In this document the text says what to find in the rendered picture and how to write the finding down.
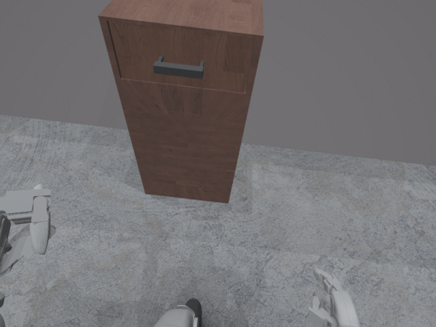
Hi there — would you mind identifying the left robot thigh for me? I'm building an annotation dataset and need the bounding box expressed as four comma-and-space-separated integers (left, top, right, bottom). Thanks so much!
154, 309, 198, 327

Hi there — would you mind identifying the robot left hand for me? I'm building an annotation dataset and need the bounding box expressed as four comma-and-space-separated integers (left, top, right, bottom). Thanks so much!
0, 184, 56, 277

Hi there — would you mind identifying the drawer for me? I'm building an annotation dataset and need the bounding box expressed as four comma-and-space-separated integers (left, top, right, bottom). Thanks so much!
108, 20, 254, 93

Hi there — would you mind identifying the handle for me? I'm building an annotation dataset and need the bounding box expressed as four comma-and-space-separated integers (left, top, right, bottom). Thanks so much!
153, 55, 204, 79

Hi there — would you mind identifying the robot right hand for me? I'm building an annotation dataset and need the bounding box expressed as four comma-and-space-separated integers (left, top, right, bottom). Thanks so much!
308, 268, 361, 327

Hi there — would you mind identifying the cabinet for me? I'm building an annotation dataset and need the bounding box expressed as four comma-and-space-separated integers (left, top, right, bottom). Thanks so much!
98, 0, 264, 204

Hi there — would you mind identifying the left robot foot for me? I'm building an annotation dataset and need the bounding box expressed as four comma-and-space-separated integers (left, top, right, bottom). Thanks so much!
185, 298, 202, 327

